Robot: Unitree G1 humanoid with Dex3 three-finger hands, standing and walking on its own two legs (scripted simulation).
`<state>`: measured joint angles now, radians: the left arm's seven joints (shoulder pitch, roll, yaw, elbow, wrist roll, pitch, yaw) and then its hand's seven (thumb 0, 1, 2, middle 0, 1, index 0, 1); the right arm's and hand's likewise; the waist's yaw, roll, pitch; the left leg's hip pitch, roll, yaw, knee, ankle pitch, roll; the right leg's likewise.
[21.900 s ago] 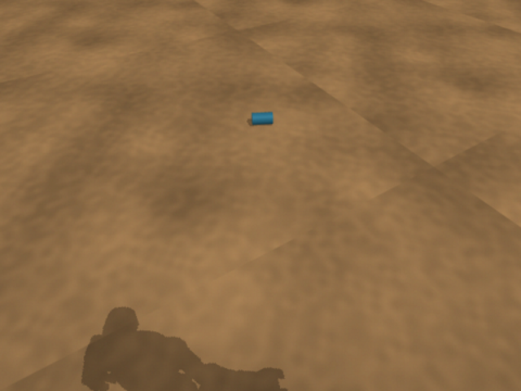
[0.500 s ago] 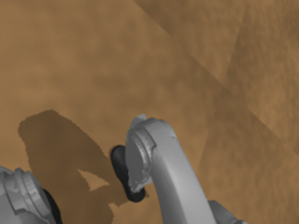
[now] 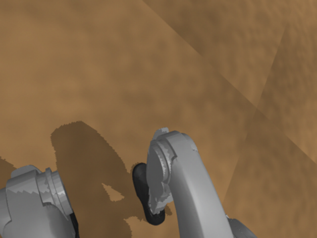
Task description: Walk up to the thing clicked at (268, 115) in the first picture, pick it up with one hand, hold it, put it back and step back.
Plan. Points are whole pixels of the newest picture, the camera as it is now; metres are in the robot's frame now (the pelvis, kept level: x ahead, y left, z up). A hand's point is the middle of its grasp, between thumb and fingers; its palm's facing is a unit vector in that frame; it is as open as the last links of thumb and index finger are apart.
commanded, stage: settle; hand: left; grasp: from above
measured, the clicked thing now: out of the picture +0.48 +0.37 -0.23
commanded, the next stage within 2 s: lift in 0.36 s
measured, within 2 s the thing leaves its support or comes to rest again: neither
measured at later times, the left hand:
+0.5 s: hand out of the picture +0.46 +0.36 -0.14, palm faces -0.38 -0.16 -0.91, open 10.5 cm
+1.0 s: hand out of the picture +0.39 +0.37 -0.01, palm faces -0.40 -0.17 -0.90, open 10.4 cm
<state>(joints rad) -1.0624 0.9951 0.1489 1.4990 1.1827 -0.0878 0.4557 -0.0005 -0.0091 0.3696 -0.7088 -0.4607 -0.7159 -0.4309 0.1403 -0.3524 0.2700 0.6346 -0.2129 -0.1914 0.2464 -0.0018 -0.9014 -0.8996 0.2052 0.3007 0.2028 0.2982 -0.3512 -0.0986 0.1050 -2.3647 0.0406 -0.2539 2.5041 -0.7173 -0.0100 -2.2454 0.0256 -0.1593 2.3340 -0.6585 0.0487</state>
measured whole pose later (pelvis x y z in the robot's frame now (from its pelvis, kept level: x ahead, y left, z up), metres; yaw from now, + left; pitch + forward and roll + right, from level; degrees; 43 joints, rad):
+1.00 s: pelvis -0.01 +0.00 +0.09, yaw +9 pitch +34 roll -7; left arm -0.74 0.69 0.06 0.94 1.03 -0.03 0.05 0.00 0.02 0.32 -0.70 -0.47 -0.71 -0.44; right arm 0.20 -0.30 0.02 0.63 -0.04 0.05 0.09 0.00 -0.90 -0.90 0.21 0.30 0.20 0.30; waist -0.15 0.05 -0.14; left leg -2.12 0.03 -0.10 2.16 -0.64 0.01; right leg -2.05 -0.02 -0.05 2.08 -0.64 0.04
